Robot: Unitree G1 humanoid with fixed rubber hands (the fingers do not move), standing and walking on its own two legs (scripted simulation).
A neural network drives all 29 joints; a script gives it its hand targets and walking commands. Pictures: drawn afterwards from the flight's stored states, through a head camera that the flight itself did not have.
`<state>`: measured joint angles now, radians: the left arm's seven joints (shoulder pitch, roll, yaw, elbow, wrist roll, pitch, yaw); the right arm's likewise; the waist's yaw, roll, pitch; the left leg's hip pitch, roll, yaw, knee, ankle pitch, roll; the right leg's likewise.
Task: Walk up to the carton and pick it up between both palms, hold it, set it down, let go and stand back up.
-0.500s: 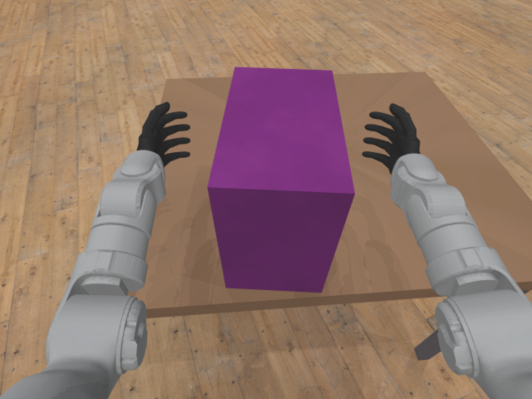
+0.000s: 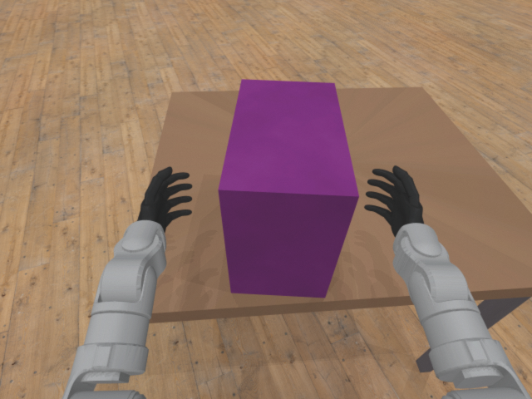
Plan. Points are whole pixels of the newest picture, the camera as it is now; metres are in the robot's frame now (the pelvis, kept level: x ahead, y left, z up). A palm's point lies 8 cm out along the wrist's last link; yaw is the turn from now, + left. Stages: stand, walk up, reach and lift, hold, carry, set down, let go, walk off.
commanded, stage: set down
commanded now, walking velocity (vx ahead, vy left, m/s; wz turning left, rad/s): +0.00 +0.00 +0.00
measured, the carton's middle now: (282, 187) +0.48 +0.00 +0.05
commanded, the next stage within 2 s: let go in 1.82 s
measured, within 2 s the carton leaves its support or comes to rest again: neither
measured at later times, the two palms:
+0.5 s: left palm (146, 281) +0.28 +0.20 +0.05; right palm (417, 284) +0.28 -0.19 +0.06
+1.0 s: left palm (138, 325) +0.24 +0.22 +0.00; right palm (419, 335) +0.23 -0.20 +0.00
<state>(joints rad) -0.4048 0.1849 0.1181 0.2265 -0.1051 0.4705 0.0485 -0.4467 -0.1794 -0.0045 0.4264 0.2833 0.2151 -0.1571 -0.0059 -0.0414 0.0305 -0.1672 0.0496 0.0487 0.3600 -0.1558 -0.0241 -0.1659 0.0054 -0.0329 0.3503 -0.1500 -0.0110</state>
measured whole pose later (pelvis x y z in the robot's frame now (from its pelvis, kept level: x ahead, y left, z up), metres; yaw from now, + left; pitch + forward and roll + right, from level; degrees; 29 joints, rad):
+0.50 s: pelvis +0.02 +0.00 +0.00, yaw -1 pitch -3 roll +0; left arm 0.03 0.16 0.03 0.03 -0.13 0.25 0.06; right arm 0.04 -0.15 -0.01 0.14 0.21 0.07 -0.09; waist 0.03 -0.04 0.04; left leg -0.10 0.05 0.06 0.31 -0.16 -0.02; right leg -0.11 0.00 -0.02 0.32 -0.16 -0.01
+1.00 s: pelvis +0.04 +0.01 +0.00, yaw -1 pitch -3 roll +0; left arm 0.24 0.19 -0.03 0.14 -0.11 0.07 0.05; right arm 0.28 -0.16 0.01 0.21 0.14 -0.07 -0.03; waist 0.04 -0.03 0.05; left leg -0.06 0.04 0.08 0.30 -0.19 -0.02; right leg -0.06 0.00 0.00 0.28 -0.17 0.00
